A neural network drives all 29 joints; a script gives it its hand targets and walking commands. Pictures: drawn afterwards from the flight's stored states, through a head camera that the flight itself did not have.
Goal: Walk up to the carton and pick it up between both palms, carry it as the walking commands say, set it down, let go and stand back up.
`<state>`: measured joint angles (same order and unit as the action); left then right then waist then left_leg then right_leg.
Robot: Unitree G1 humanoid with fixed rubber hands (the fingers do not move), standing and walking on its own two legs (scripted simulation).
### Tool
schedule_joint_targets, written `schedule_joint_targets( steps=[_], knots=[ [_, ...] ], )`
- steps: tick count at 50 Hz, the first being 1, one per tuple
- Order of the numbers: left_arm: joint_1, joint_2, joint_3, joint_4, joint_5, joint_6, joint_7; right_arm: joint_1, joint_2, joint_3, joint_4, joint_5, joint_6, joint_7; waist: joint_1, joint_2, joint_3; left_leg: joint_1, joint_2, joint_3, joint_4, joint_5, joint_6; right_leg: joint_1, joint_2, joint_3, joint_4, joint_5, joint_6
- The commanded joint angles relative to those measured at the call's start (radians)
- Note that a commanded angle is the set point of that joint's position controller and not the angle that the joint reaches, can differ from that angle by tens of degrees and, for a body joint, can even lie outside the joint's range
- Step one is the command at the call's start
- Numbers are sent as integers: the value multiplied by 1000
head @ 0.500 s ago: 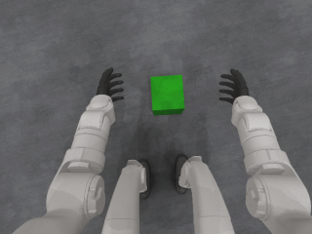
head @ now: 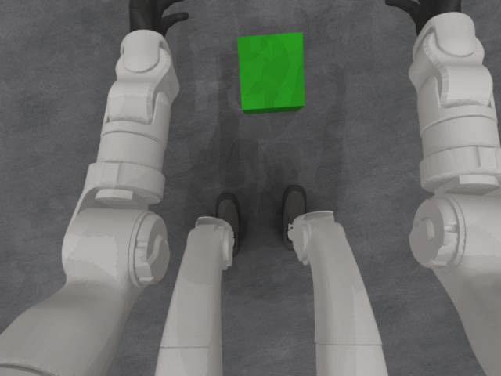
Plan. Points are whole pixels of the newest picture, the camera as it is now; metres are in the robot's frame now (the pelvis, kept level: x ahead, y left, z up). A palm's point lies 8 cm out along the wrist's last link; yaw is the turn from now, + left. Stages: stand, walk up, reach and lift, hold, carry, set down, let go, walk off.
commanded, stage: reach and lift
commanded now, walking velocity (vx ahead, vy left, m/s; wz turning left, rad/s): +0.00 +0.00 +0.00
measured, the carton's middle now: (270, 78) +0.54 -0.03 -0.59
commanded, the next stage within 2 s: none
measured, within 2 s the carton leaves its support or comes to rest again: neither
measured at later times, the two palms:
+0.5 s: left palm (181, 56) +0.52 +0.11 -0.24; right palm (379, 43) +0.52 -0.19 -0.24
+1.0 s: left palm (205, 70) +0.53 +0.10 -0.39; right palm (353, 60) +0.53 -0.19 -0.39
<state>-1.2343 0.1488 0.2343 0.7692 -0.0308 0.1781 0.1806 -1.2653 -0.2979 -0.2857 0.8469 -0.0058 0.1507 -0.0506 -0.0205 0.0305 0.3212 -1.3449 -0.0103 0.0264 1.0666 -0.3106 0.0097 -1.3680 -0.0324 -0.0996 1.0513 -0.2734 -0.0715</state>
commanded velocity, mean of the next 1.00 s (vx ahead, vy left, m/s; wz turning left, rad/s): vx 0.00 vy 0.00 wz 0.00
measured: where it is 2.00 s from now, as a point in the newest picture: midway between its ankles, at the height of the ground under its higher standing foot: (259, 233)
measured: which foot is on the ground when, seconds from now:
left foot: down 0.00-1.00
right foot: down 0.00-1.00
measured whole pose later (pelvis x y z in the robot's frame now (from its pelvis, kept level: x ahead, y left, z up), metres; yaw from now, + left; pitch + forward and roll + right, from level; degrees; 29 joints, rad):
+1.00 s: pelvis -0.04 +0.01 -0.22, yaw -1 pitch +32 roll +2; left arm -1.53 0.22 0.14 0.94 -0.17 0.17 0.23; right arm -1.64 -0.40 -0.10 1.11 0.15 0.15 -0.10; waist -0.01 0.04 0.52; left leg -1.96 -0.01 0.06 1.97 -0.56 0.02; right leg -2.03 -0.04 -0.04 1.94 -0.48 -0.07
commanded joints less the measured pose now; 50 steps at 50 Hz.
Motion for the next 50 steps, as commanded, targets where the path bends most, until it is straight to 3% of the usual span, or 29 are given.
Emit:
schedule_joint_targets(
  steps=[1, 2, 5, 6, 8, 9, 10, 12, 15, 16, 18, 21, 25, 26, 28, 29, 30, 33, 34, 37, 39, 41, 42, 44, 45, 46, 47, 49, 50],
  knots=[
    [-284, 24, -15, -173, 15, 2, 2, -298, -71, 1, -85, -5, 6, 20, -48, -65, -1688, 509, -86, -57, -50, 233, -17, 916, 78, 160, -7, 500, 47],
    [-306, 47, 2, -130, 14, 7, 2, -345, -84, -4, -72, -27, 7, 17, -49, -96, -1644, 466, -84, -40, -54, 212, -13, 917, 79, 149, -1, 472, 54],
    [-361, 62, 15, -172, 40, -14, 5, -415, -98, -43, -79, -50, -5, 3, -35, -57, -1664, 475, -94, -44, -8, 239, -8, 877, 83, 162, 49, 475, 45],
    [-373, 76, 41, -176, 65, -20, 14, -436, -95, -44, -90, -45, -14, -5, -9, -44, -1675, 460, -108, -38, 6, 261, -5, 899, 81, 174, 69, 511, 47],
    [-403, 86, 60, -205, 67, -49, 27, -515, -115, -48, -141, -44, -42, -12, -12, -80, -1756, 417, -114, -40, 75, 344, -13, 921, 81, 184, 140, 638, 56],
    [-440, 119, 62, -225, 78, -55, 31, -529, -114, -53, -130, -41, -40, -22, 8, -47, -1759, 407, -113, -28, 102, 346, -19, 885, 81, 187, 168, 619, 60],
    [-428, 83, 25, -197, 51, -52, 31, -544, -134, -60, -130, -37, -48, -30, -4, -28, -1712, 366, -112, -28, 115, 329, -26, 834, 83, 177, 179, 585, 57],
    [-470, 103, 57, -183, 55, -56, 34, -587, -96, -13, -111, -4, -41, -41, 52, -34, -1719, 286, -119, -2, 151, 276, -28, 852, 73, 203, 199, 539, 64],
    [-409, 71, 57, -81, 22, -27, 24, -556, -90, 50, -36, 21, -11, -39, 70, -80, -1677, 157, -120, 12, 164, 165, -27, 894, 75, 209, 218, 456, 67],
    [-383, 67, 81, 38, 26, -15, 17, -533, -98, 47, 40, -9, 1, -39, 46, -132, -1577, 72, -115, 12, 191, 75, -23, 825, 72, 196, 238, 349, 77],
    [-354, 56, 79, 73, 31, -1, 4, -502, -54, 71, 94, 1, 25, -28, 68, -165, -1513, 12, -116, 0, 193, 30, -9, 776, 75, 189, 270, 299, 82],
    [-387, 32, 104, 154, 35, -8, -9, -512, -61, 43, 165, -15, 14, -18, 55, -168, -1352, -85, -111, 3, 259, -32, -9, 573, 79, 185, 311, 160, 79],
    [-594, 58, 45, -167, 39, -47, 25, -654, -158, -25, -26, -43, -31, -39, 1, -19, -1596, 131, -120, -15, 374, 133, -45, 366, 122, 108, 434, 265, 56],
    [-576, 35, 21, -71, 20, -42, 30, -658, -177, -25, 57, -50, -35, -44, -14, 6, -1506, 87, -114, -17, 407, 98, -54, 255, 113, 102, 452, 207, 50],
    [-603, 76, 5, -57, 19, -14, 44, -695, -224, -24, 72, -40, -17, -44, -21, 7, -1550, 149, -112, -32, 430, 43, -54, 167, 119, 62, 488, 98, 51],
    [-608, 89, -10, -86, 1, 3, 54, -702, -266, -50, 73, -51, -8, -46, -58, 15, -1632, 222, -118, -33, 460, 30, -63, 202, 122, 47, 506, 71, 48],
    [-609, 107, -19, -25, -3, 12, 60, -699, -251, -14, 147, -22, 2, -41, -51, -6, -1582, 163, -108, -22, 491, -19, -64, 184, 114, 53, 521, 27, 46],
    [-595, 113, -47, -56, -66, 47, 84, -714, -266, 34, 86, 28, 32, -48, -53, -48, -1792, 245, -116, -7, 548, 31, -56, 330, 122, 45, 575, 73, 51],
    [-621, 95, -78, -172, -90, 47, 91, -710, -228, 83, -17, 84, 29, -53, -38, -35, -1947, 320, -120, 7, 573, 148, -56, 426, 128, 52, 601, 206, 54],
    [-516, 124, -41, 51, -72, 25, 72, -651, -190, 130, 178, 102, 19, -34, 30, -60, -1580, 27, -103, 24, 637, 31, -34, 236, 102, 101, 655, 116, 57],
    [-571, 120, -46, 11, -84, 6, 68, -714, -204, 118, 89, 109, -4, -40, 12, -80, -1551, -45, -95, 8, 658, 34, -21, 222, 98, 112, 681, 134, 55],
    [-596, 111, -65, -55, -101, -24, 55, -777, -207, 148, 8, 140, -30, -36, 29, -76, -1642, -44, -100, 14, 696, 99, -20, 292, 93, 139, 715, 231, 52],
    [-599, 150, -69, 11, -103, -35, 52, -784, -185, 183, 70, 167, -32, -36, 62, -86, -1545, -125, -92, 21, 708, 70, -16, 243, 84, 142, 742, 221, 55],
    [-639, 146, -89, -30, -121, -53, 48, -799, -221, 170, 56, 154, -43, -41, 18, -83, -1598, -117, -94, 13, 739, 66, -21, 257, 84, 136, 770, 220, 51],
    [-659, 174, -87, -2, -128, -51, 49, -802, -242, 177, 93, 149, -41, -49, 23, -86, -1541, -160, -87, 15, 757, 52, -26, 241, 74, 145, 781, 196, 48],
    [-693, 191, -103, -97, -152, -56, 56, -824, -267, 166, 26, 151, -43, -56, -15, -89, -1679, -78, -88, 7, 780, 99, -29, 290, 81, 130, 803, 234, 49],
    [-637, 194, -104, 99, -149, -48, 49, -763, -229, 196, 218, 155, -29, -53, 7, -107, -1434, -207, -78, 5, 783, -9, -25, 167, 68, 127, 815, 121, 55],
    [-598, 212, -72, 189, -141, -46, 37, -740, -222, 193, 280, 150, -23, -45, 17, -108, -1311, -283, -74, 16, 794, -74, -22, 139, 64, 144, 800, 44, 53],
    [-598, 194, -67, 232, -140, -44, 26, -742, -236, 183, 291, 139, -26, -40, -5, -116, -1261, -323, -74, 15, 812, -84, -26, 137, 61, 150, 805, 42, 51]
  ],
)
